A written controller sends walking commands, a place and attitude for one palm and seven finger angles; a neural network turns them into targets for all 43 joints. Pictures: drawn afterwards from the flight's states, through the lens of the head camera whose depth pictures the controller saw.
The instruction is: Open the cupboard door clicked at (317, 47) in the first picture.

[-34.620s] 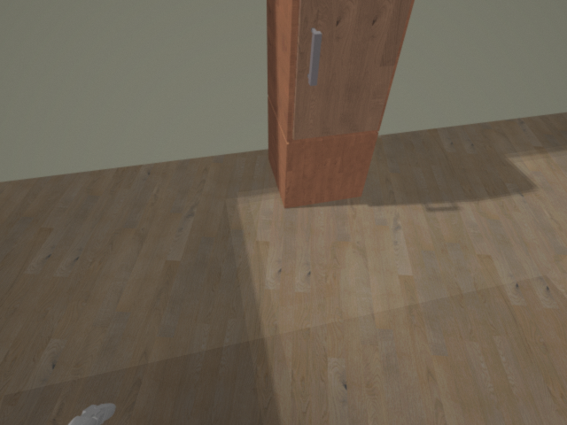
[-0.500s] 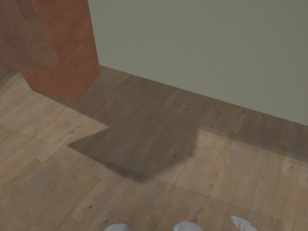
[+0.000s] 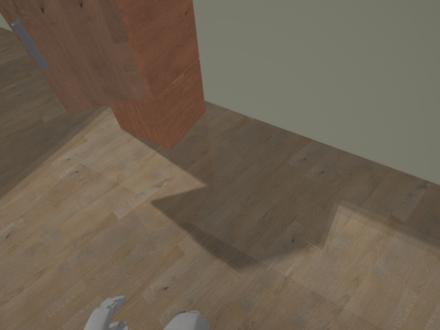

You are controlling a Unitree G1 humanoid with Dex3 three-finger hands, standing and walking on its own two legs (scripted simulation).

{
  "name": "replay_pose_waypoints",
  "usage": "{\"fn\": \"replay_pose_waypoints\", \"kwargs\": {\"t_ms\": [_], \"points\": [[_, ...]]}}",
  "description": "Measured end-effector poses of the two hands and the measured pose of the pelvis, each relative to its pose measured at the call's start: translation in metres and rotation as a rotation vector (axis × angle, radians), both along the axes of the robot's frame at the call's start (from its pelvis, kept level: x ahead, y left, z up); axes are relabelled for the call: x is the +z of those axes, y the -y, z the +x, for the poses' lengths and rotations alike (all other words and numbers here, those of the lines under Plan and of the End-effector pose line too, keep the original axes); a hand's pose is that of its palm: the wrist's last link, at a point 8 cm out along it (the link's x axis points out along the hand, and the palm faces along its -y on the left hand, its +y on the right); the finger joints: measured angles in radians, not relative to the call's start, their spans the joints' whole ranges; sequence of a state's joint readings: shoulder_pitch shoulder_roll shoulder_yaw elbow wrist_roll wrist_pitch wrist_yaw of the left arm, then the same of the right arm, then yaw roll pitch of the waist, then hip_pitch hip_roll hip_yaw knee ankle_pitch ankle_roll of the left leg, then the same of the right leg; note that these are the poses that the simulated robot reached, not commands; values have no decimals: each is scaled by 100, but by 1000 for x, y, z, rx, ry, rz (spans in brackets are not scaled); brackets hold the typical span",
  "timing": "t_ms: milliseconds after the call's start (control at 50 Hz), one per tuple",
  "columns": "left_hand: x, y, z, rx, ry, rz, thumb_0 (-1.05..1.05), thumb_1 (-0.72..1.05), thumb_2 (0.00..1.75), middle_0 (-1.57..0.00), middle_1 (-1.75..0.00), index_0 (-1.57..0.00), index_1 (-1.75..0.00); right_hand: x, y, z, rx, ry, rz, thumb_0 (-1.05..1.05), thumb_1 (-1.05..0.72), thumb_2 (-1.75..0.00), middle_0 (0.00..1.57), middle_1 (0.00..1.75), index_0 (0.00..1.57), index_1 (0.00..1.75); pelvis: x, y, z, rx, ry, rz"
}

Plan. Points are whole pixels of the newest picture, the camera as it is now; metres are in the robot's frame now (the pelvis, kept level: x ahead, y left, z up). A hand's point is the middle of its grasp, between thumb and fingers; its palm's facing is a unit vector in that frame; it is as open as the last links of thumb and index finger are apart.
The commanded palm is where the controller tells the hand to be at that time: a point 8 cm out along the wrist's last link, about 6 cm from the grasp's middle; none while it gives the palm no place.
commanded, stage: turn to face it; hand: left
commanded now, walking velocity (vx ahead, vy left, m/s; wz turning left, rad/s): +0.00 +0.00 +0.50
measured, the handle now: (32, 44) +1.00 +0.68 -0.01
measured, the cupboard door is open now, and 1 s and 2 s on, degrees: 46 46 46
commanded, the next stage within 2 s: take the last steps up to it in 0.32 s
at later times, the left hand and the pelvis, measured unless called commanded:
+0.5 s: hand out of the picture -0.03 +0.24 -0.18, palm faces +0.30 -0.93 -0.22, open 7.4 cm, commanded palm none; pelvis +0.01 +0.04 +0.00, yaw +14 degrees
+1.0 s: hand out of the picture +0.03 +0.23 -0.16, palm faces +0.37 -0.91 -0.18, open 7.4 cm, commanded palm none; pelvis +0.09 +0.07 +0.01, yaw +20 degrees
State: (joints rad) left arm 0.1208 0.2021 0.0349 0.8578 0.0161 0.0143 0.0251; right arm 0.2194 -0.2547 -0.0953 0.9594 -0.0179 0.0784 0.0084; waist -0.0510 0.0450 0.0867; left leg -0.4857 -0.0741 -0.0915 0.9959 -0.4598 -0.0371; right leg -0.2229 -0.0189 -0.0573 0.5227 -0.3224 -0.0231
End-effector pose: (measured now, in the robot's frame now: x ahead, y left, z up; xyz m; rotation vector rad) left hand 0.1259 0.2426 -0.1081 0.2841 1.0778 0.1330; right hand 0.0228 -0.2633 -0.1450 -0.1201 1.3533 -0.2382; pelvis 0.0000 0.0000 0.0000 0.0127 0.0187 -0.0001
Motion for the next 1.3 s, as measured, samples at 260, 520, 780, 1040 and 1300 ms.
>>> {"fn": "replay_pose_waypoints", "kwargs": {"t_ms": [260,520,780,1040,1300], "points": [[-24,0,-125,268,-195,-77,1,90,90,-21,-30,-21,-30,18,-20,112,265,89,-23,0,-91,-90,19,29,20,29,3,-2,7,158,13,18],[-41,-48,-168,415,-265,-115,1,91,90,-20,-30,-20,-30,35,-99,164,452,225,-46,0,-90,-90,20,29,20,30,1,-37,8,243,18,-34],[-23,-44,-81,353,-29,-80,1,90,90,-20,-30,-20,-30,-3,-65,96,347,13,15,0,-91,-90,20,30,21,30,-8,-31,39,284,32,-3],[-27,-36,-128,506,-271,-184,1,90,90,-20,-30,-20,-30,19,-111,176,424,-20,7,0,-91,-90,19,29,20,29,8,-80,97,363,10,6],[-42,-144,-62,509,-304,-166,1,91,90,-20,-30,-20,-30,14,-231,268,453,155,12,-1,-93,-90,20,29,20,30,-2,-166,159,336,25,1]]}}
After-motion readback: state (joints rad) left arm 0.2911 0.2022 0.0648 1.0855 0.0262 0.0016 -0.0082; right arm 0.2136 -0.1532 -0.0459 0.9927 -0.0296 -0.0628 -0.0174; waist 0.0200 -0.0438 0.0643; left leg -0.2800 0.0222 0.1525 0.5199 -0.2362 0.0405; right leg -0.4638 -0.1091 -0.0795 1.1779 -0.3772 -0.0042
